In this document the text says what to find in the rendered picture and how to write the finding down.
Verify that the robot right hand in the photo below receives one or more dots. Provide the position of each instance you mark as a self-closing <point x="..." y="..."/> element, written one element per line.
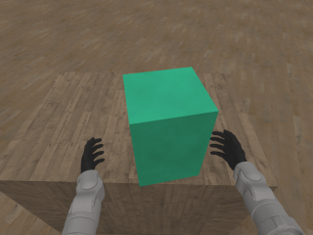
<point x="233" y="152"/>

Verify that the left robot forearm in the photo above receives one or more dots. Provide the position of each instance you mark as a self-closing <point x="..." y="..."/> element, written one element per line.
<point x="84" y="212"/>

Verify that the right robot forearm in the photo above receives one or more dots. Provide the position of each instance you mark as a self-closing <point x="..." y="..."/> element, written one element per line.
<point x="264" y="208"/>

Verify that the robot left hand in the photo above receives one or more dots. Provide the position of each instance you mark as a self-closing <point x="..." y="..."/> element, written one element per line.
<point x="87" y="160"/>

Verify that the carton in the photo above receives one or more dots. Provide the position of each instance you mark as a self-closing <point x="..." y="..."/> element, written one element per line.
<point x="171" y="118"/>

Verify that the pedestal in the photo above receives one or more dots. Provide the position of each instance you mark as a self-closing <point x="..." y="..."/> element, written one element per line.
<point x="40" y="166"/>

